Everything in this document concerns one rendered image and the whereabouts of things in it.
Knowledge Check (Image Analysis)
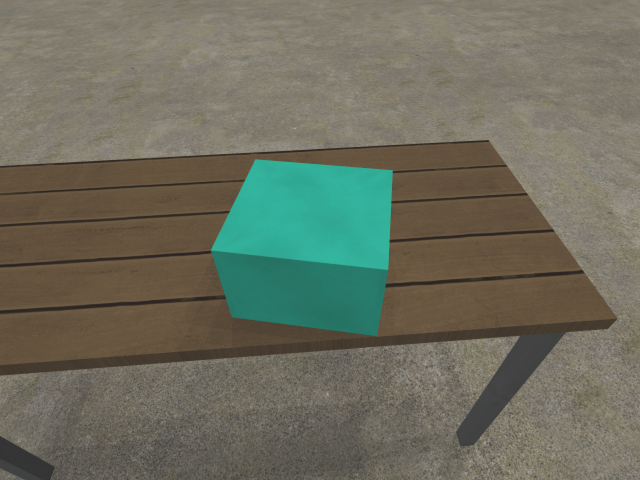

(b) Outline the carton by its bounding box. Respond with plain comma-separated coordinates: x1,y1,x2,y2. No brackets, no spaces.
211,159,393,336

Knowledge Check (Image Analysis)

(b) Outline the table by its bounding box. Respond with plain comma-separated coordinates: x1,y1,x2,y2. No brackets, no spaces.
0,140,618,480

